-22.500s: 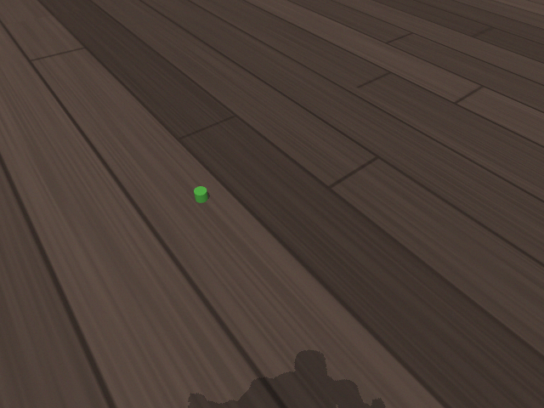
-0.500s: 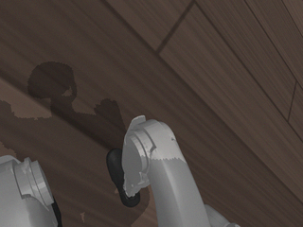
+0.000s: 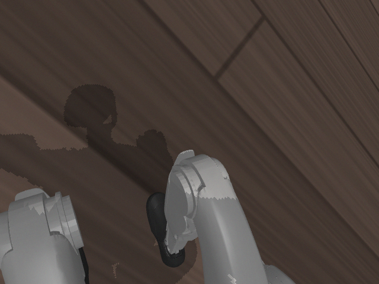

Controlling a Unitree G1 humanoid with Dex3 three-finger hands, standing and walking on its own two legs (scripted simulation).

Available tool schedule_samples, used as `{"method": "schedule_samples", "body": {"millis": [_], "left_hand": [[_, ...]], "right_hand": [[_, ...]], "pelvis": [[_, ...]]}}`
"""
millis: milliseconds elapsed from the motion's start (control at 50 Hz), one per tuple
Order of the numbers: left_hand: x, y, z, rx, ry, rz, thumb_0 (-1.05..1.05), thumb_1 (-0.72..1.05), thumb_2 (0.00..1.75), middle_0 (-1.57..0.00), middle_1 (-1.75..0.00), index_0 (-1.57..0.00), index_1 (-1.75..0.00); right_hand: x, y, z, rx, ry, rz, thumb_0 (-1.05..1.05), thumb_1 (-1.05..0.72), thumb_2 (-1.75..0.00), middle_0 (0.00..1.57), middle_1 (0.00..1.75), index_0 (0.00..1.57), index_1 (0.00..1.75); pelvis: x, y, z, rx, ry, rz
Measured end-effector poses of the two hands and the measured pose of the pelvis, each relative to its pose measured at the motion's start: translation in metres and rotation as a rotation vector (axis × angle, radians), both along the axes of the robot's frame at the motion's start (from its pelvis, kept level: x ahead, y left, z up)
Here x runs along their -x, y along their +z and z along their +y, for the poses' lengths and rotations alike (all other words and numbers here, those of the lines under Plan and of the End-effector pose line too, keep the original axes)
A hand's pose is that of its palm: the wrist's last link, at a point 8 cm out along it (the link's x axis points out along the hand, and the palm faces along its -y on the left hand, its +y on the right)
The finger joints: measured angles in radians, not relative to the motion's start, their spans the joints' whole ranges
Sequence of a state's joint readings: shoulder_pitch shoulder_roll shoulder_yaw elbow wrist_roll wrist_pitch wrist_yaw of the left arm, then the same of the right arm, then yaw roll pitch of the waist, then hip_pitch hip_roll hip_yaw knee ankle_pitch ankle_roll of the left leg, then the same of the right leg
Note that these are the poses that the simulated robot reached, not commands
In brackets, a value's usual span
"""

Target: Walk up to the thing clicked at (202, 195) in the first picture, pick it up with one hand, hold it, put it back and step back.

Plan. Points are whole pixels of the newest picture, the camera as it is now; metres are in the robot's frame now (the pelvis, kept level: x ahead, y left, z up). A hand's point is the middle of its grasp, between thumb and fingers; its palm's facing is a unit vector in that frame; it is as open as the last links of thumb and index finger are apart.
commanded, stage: settle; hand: left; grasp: from above
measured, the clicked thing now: out of the picture +0.45 +0.34 -0.26
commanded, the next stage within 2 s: lift in 0.50 s
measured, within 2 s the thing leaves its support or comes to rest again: neither
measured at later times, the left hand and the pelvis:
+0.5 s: hand out of the picture +0.42 +0.32 -0.15, palm faces -0.45 -0.11 -0.89, open 7.6 cm; pelvis -0.01 -0.01 +0.02, yaw +5 degrees
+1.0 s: hand out of the picture +0.39 +0.33 -0.06, palm faces -0.47 -0.11 -0.87, open 7.6 cm; pelvis -0.01 +0.00 +0.08, yaw +8 degrees
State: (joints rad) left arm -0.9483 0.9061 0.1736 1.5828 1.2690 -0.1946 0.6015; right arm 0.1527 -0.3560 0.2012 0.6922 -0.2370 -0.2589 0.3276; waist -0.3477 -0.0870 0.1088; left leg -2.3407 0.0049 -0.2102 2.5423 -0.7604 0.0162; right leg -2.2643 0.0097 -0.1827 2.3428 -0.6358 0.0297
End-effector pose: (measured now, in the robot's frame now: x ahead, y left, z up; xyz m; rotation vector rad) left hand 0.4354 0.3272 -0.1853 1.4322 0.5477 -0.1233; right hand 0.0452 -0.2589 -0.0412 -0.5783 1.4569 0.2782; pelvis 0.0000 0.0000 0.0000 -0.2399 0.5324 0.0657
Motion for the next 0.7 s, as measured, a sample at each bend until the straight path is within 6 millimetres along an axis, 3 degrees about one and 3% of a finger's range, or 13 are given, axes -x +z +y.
{"method": "schedule_samples", "body": {"millis": [160,320,460,700], "left_hand": [[0.004,0.043,0.004,-0.026,-0.01,0.005,-0.03,0.16,0.51,-0.62,-0.71,-0.9,-0.66],[0.01,0.074,-0.007,-0.02,-0.042,0.053,-0.03,0.16,0.51,-0.62,-0.71,-0.9,-0.66],[0.008,0.09,-0.011,-0.018,-0.069,0.047,-0.03,0.16,0.51,-0.63,-0.71,-0.9,-0.66],[0.006,0.113,0.0,-0.043,-0.056,0.019,-0.02,0.15,0.51,-0.63,-0.7,-0.91,-0.65]], "right_hand": [[-0.024,-0.014,-0.006,-0.036,-0.058,-0.064,0.0,-0.92,-0.9,0.2,0.3,0.2,0.3],[-0.038,-0.022,-0.009,-0.06,-0.079,-0.12,0.0,-0.92,-0.9,0.19,0.3,0.2,0.3],[-0.036,-0.026,-0.013,-0.031,-0.109,-0.117,0.0,-0.92,-0.9,0.19,0.3,0.2,0.3],[-0.019,-0.017,-0.011,0.022,-0.187,-0.085,0.0,-0.92,-0.9,0.2,0.3,0.2,0.3]], "pelvis": [[-0.002,0.007,-0.001,-0.023,0.016,0.044],[0.004,0.016,-0.006,-0.059,0.034,0.049],[0.006,0.02,-0.01,-0.08,0.042,0.049],[0.006,0.031,-0.006,-0.079,0.05,0.084]]}}
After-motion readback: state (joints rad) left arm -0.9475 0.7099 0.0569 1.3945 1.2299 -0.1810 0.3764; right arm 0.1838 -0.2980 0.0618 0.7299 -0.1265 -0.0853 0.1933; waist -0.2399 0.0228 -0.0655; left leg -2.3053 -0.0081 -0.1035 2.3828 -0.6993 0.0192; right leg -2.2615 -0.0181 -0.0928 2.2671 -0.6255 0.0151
